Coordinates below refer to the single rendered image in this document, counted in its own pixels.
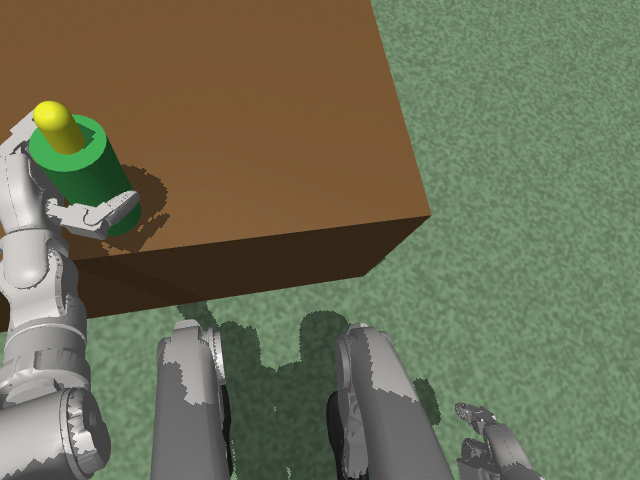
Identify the right robot foot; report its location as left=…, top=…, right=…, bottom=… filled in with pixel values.
left=326, top=390, right=369, bottom=480

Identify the bottle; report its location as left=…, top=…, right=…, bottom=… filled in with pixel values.
left=29, top=101, right=141, bottom=236

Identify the left robot hand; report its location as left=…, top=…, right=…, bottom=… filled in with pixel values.
left=0, top=109, right=140, bottom=240

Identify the left robot arm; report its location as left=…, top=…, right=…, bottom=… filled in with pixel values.
left=0, top=228, right=111, bottom=480

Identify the right robot hand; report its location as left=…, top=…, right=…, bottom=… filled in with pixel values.
left=455, top=403, right=533, bottom=480

